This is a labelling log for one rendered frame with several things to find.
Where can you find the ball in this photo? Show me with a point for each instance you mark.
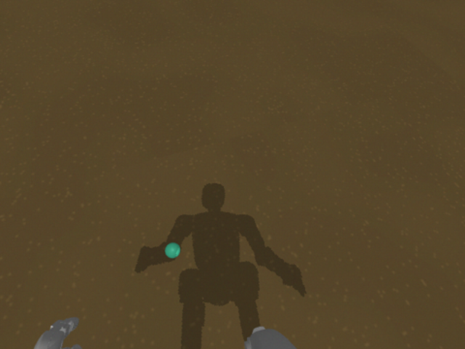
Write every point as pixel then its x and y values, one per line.
pixel 172 250

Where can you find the left robot hand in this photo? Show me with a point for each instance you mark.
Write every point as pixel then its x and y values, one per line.
pixel 53 339

